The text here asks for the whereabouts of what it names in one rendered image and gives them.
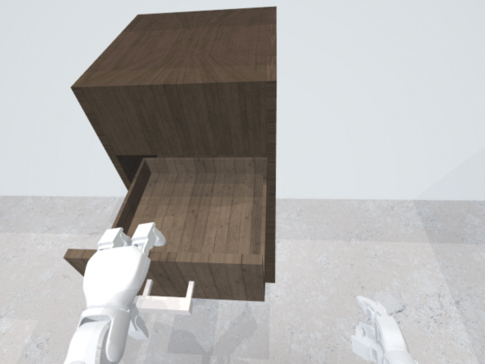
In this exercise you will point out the handle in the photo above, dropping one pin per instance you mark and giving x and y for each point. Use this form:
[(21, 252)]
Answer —
[(166, 305)]

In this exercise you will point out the drawer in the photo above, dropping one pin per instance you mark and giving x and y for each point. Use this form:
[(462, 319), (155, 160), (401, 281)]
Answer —
[(213, 215)]

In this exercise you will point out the robot right hand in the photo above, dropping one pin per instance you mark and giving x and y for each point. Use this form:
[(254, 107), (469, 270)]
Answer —
[(372, 343)]

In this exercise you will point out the cabinet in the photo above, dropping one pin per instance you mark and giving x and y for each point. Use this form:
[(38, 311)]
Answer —
[(193, 84)]

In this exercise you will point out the robot left hand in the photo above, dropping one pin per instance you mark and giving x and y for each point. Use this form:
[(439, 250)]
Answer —
[(116, 272)]

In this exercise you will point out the left robot forearm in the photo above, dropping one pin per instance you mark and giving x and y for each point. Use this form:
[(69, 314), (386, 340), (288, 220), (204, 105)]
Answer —
[(100, 337)]

